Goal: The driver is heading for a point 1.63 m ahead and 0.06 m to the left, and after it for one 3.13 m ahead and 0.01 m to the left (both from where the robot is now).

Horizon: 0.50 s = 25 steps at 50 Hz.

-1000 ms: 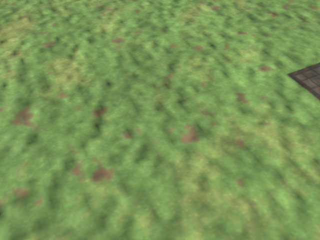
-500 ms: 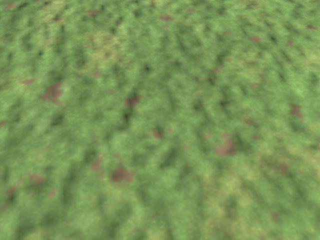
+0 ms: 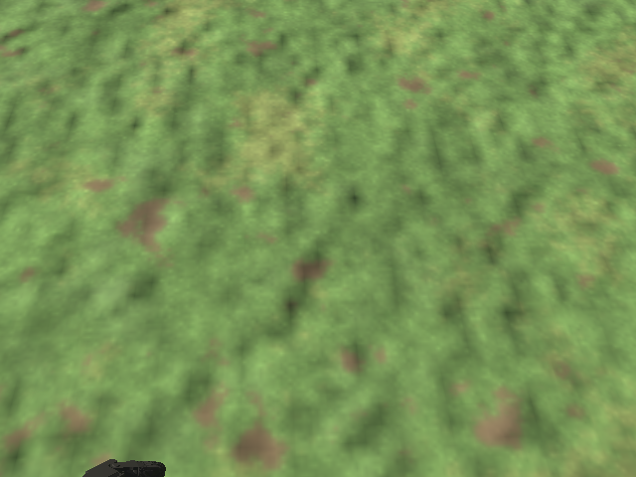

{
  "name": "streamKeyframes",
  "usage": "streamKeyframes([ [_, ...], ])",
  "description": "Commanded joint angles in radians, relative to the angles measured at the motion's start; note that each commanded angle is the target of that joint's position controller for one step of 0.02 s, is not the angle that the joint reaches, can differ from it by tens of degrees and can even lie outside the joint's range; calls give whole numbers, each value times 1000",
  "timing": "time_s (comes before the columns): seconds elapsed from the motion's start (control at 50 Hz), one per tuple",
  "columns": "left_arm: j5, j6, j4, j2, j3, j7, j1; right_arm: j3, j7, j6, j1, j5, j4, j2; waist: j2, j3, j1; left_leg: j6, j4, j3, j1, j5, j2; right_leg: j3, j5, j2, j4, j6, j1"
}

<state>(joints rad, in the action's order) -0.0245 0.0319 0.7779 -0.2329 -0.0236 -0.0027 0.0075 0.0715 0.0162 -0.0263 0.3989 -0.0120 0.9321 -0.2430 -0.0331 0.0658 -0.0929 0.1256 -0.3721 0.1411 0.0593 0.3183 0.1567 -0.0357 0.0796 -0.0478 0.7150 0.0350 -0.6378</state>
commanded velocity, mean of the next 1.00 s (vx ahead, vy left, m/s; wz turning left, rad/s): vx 0.05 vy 0.00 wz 0.33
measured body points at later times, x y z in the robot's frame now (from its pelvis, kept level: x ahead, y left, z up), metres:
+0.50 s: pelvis +0.08 -0.02 +0.00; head +0.10 +0.00 +0.45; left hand +0.10 +0.27 -0.13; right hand +0.29 -0.23 -0.11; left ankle +0.06 +0.08 -0.72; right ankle +0.18 -0.11 -0.74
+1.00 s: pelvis +0.08 -0.01 +0.01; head +0.08 -0.01 +0.46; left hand +0.05 +0.25 -0.13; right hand +0.25 -0.21 -0.13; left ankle +0.06 +0.08 -0.74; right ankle +0.10 -0.13 -0.74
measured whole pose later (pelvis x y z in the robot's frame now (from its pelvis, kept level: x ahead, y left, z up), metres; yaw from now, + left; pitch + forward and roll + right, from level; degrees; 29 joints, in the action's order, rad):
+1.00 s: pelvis +0.08 -0.01 +0.01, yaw +19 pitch -1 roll +0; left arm -0.01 -0.01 0.91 -0.21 -0.01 0.02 0.27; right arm 0.01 0.02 0.00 0.20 -0.01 0.89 -0.21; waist 0.01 0.02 0.01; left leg 0.05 -0.40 0.01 0.18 0.20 0.05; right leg 0.01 0.25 -0.01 0.41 0.00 -0.13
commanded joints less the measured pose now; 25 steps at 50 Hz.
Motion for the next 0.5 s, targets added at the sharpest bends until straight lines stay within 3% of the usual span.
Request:
streamKeyframes([
  [0.02, 8, 23, -70, -100, -15, 11, -5, 34, 16, 8, 33, -13, -55, -150, 138, -79, 36, 8, -127, 165, -58, -918, -211, 23, 24, 84, -127, -26, 124],
  [0.06, 6, 43, -28, -145, -28, 25, 166, 40, 11, -6, -51, -2, -89, -175, 137, -132, 130, -37, -284, 182, 5, -907, -169, 14, -73, 94, -298, -66, 377],
  [0.08, -8, 60, -11, -190, -39, 36, 300, 32, 1, -21, -77, 19, -125, -147, 78, -226, 188, -64, -482, 166, 136, -675, -133, -87, -315, -59, -316, -108, 633],
  [0.1, -15, 54, -30, -263, -47, 39, 322, 17, 9, -20, 55, 42, -146, -44, -167, -368, 114, -84, -781, 8, 351, 315, 19, -353, -957, -407, -178, -203, 896],
  [0.12, 11, 31, -45, -250, -57, 31, 308, 30, 23, -1, 158, 33, -132, -131, -200, -508, 90, -82, -943, -27, 407, 387, 8, -555, -914, -487, -217, -327, 880],
  [0.14, 16, 17, -75, -157, -37, 31, 227, 40, 22, 22, 110, 5, -100, -168, -47, -383, 70, -95, -983, -21, 431, 278, -52, -454, -686, -410, -266, -311, 745],
  [0.16, 16, 10, -84, -92, -16, 35, 168, 41, 9, 34, 27, -9, -113, -161, -6, -252, 73, -113, -943, -45, 449, 219, -76, -308, -542, -324, -309, -271, 625],
  [0.2, 7, 0, -80, -94, -12, 44, 138, 37, -17, 63, -14, -15, -129, -125, -77, -147, 57, -148, -892, -64, 430, 155, -114, -149, -404, -227, -380, -232, 484],
  [0.22, 3, -1, -73, -109, -17, 44, 144, 34, -26, 76, -3, -14, -130, -113, -101, -136, 52, -155, -892, -84, 400, 133, -107, -99, -394, -206, -394, -232, 437],
  [0.28, -7, 4, -70, -128, -27, 38, 161, 30, -34, 92, -32, -6, -156, -107, -96, -156, 48, -158, -836, -100, 396, 113, -112, -42, -328, -218, -416, -255, 416],
  [0.36, -9, -12, -73, -145, -38, 35, 166, 14, -50, 109, -133, -13, -209, -98, -122, -130, 70, -148, -651, -129, 381, 73, -158, -9, 6, -232, -471, -255, 373],
  [0.46, -10, -35, -60, -192, -55, 17, 195, -6, -54, 98, -167, -6, -237, -93, -131, -131, 93, -104, -370, -182, 223, 107, -137, 0, 117, -246, -439, -238, 347],
  [0.5, 3, -49, -52, -199, -57, 11, 197, -11, -49, 80, -107, -11, -219, -88, -94, -122, 58, -71, -138, -197, 79, -6, -121, 32, 75, -229, -363, -185, 289],
])
Velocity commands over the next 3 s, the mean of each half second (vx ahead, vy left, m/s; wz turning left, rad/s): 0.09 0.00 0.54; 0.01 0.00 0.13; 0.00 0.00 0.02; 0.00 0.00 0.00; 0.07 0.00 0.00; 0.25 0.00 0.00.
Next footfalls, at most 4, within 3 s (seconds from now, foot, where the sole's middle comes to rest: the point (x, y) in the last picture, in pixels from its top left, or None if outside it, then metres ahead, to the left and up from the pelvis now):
0.08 right None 0.22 -0.11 -0.77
0.52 left None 0.09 0.09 -0.77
0.86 right None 0.13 -0.12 -0.77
2.98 right None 0.42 0.05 -0.77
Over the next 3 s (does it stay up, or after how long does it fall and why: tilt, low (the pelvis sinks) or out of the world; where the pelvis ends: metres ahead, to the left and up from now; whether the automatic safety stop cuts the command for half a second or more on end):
stays up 0.27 0.07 -0.02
